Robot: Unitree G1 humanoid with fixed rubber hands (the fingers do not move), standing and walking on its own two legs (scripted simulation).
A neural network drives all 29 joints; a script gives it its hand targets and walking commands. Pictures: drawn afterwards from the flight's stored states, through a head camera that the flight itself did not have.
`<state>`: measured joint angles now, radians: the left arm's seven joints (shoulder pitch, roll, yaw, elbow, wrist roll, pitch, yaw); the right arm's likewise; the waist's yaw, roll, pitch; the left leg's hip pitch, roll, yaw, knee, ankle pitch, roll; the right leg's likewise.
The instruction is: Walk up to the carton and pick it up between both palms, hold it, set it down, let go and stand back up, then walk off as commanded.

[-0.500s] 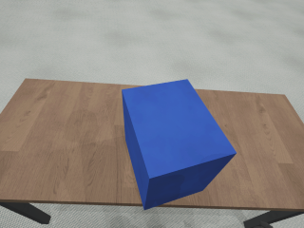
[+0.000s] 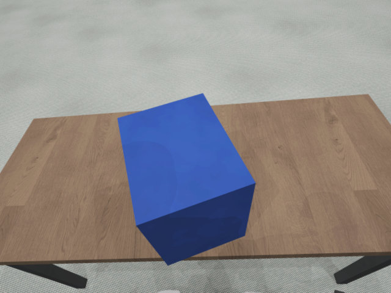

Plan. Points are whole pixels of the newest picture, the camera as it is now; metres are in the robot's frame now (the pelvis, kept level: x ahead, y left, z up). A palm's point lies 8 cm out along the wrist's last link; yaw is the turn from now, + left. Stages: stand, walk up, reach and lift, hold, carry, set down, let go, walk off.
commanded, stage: walk up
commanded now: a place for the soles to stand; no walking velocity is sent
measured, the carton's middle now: (185, 180) +0.36 +0.06 +0.00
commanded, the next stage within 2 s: none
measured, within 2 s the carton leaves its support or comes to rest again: neither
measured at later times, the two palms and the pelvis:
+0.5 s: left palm out of the picture +0.08 +0.35 -0.12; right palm out of the picture +0.08 -0.26 -0.09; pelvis +0.02 +0.05 +0.00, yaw +0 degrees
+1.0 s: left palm out of the picture +0.10 +0.36 -0.10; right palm out of the picture +0.09 -0.25 -0.12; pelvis +0.01 +0.05 -0.01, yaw +0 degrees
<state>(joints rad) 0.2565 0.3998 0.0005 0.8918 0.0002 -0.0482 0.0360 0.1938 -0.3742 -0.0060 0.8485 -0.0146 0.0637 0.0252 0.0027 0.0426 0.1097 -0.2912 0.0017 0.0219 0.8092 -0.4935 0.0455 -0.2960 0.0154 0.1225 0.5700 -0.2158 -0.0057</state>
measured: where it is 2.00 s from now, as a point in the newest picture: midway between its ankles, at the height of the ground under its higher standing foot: outside the picture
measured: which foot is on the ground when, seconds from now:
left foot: up 0.00-0.16, down 0.18-0.66, up 0.68-0.98, down 1.00-1.00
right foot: down 0.00-0.20, up 0.22-0.62, down 0.64-1.00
